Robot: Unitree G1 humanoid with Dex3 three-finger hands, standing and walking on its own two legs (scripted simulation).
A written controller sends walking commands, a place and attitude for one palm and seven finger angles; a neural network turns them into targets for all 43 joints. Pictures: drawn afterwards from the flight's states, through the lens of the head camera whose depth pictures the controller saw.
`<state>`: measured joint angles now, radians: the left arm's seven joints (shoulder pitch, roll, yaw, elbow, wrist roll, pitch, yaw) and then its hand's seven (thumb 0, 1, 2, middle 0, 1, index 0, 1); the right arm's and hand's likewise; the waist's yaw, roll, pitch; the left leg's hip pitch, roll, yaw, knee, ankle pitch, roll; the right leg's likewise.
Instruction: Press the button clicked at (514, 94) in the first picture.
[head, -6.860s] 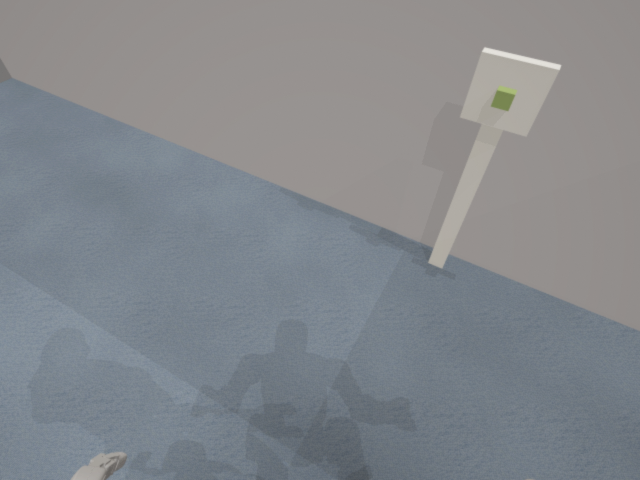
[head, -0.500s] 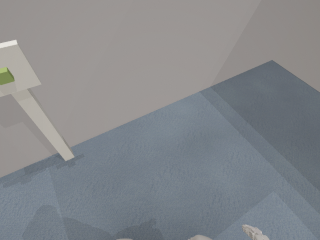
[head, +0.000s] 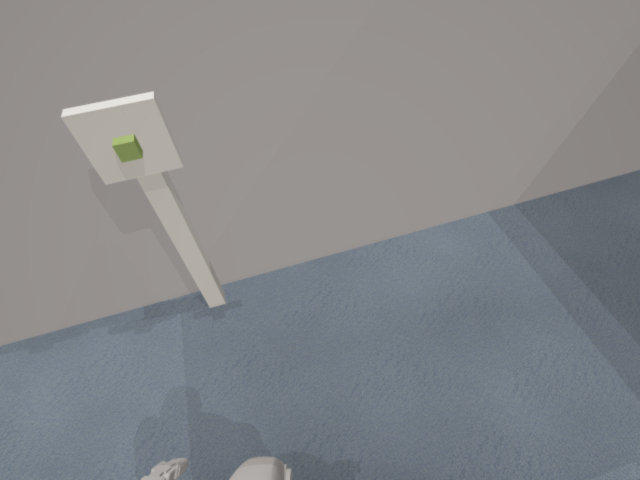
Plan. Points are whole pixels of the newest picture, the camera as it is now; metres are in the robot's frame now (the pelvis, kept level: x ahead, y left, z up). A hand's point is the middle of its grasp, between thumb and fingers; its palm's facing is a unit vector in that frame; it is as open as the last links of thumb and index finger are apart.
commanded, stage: turn to face it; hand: left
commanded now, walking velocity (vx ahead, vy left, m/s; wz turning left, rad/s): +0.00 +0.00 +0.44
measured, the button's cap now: (128, 147) +0.75 +0.44 -0.02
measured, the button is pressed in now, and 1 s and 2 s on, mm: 0 0 0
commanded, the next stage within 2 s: take the last steps up to it in 0.40 s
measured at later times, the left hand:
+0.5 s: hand out of the picture +0.00 +0.26 -0.17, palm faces +0.22 -0.94 -0.25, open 7.4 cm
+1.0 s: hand out of the picture -0.07 +0.15 -0.16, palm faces +0.36 -0.92 -0.16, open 7.4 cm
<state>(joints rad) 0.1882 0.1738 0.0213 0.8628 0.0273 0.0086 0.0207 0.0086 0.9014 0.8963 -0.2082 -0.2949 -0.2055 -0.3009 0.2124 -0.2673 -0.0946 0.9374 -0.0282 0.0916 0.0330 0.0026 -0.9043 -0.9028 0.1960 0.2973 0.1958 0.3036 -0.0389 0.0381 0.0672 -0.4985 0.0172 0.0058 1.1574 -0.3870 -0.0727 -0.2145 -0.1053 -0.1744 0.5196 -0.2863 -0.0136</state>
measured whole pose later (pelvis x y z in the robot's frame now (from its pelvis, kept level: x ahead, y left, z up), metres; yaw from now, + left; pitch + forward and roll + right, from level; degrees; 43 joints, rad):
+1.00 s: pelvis +0.06 +0.04 +0.01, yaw +16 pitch +0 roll +0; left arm 0.49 0.08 0.01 1.15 0.03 -0.07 0.02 0.01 0.90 0.90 -0.21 -0.29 -0.20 -0.30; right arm 0.29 -0.20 -0.07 1.09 -0.03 0.04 0.02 0.00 -0.91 -0.90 0.19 0.30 0.19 0.30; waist 0.02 0.03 0.01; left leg -0.53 0.10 0.05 0.90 -0.22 -0.03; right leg 0.00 -0.03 -0.15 0.29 -0.29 -0.01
